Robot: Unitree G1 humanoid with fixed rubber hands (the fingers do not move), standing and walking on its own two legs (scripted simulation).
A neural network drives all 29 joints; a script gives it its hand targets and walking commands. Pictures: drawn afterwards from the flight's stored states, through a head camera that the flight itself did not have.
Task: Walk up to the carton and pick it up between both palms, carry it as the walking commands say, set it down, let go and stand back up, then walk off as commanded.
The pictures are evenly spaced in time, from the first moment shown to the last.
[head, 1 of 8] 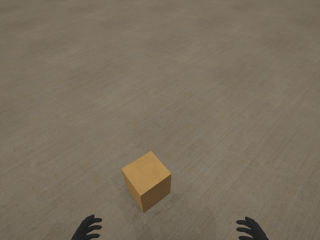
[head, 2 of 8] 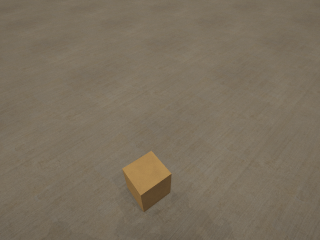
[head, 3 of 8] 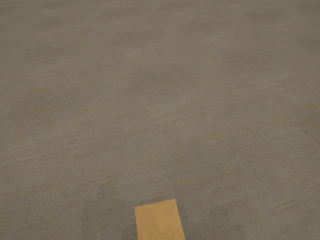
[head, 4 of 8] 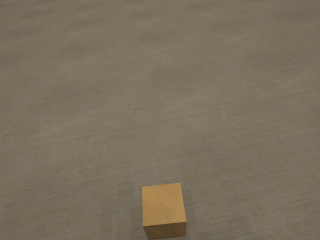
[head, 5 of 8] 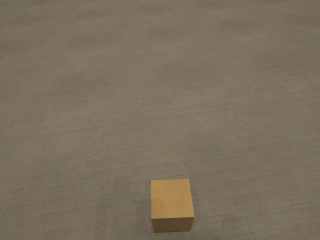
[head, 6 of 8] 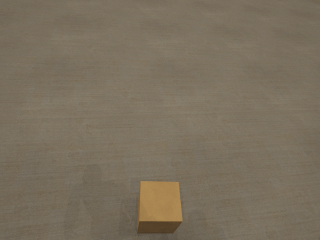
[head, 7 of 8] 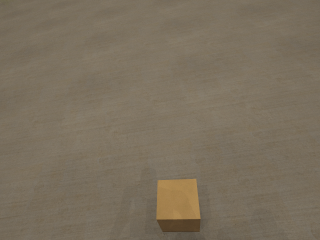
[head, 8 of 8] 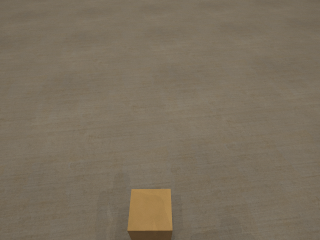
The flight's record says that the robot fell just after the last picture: no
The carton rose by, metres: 0.00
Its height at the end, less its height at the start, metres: +0.00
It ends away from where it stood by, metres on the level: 0.00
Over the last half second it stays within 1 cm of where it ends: yes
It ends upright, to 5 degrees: yes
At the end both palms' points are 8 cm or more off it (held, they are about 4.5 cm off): yes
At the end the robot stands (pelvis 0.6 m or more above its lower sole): yes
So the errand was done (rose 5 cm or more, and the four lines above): no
